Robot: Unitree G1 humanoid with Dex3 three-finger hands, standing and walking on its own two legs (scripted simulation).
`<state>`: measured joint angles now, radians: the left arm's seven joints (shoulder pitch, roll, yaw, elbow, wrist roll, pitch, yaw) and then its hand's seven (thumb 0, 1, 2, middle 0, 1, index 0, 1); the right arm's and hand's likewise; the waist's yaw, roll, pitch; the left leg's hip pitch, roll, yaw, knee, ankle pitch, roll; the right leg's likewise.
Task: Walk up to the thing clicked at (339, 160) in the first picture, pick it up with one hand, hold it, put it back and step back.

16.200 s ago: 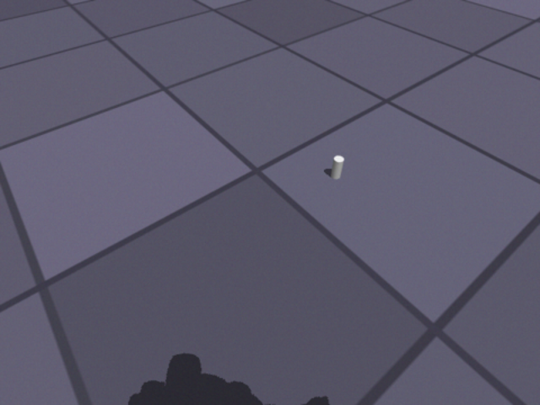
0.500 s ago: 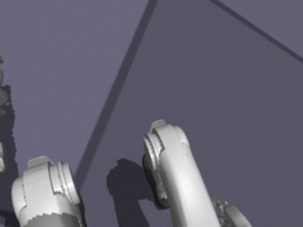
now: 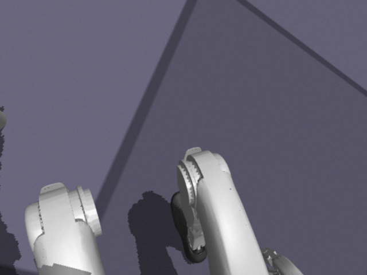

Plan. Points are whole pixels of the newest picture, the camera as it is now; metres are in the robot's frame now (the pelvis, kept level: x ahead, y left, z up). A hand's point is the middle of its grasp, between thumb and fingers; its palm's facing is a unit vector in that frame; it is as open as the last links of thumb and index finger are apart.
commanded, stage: rest palm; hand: left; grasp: from above
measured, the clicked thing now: out of the picture +0.48 +0.32 -0.25
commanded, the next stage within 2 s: close in 0.54 s
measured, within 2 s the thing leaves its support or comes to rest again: neither
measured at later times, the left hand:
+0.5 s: hand out of the picture +0.47 +0.32 -0.22, palm faces -0.43 -0.13 -0.89, open 13.2 cm
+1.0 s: hand out of the picture +0.46 +0.32 -0.22, palm faces -0.43 -0.12 -0.89, open 11.9 cm
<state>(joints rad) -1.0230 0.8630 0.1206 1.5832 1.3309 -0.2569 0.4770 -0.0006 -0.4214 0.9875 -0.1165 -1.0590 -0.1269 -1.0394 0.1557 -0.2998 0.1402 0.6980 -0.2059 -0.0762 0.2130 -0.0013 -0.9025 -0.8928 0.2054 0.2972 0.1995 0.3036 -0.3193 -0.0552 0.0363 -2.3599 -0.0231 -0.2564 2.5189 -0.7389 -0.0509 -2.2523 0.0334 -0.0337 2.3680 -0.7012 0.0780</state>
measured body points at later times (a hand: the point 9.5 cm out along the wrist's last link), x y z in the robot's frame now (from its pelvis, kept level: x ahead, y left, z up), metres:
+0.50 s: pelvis -0.01 +0.01 -0.01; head +0.26 +0.11 +0.34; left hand +0.49 +0.32 -0.16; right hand +0.02 -0.25 -0.08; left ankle +0.05 +0.13 -0.28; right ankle +0.11 -0.15 -0.27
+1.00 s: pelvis -0.01 +0.01 -0.01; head +0.24 +0.12 +0.34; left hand +0.48 +0.32 -0.17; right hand +0.04 -0.25 -0.07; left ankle +0.05 +0.13 -0.28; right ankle +0.11 -0.15 -0.27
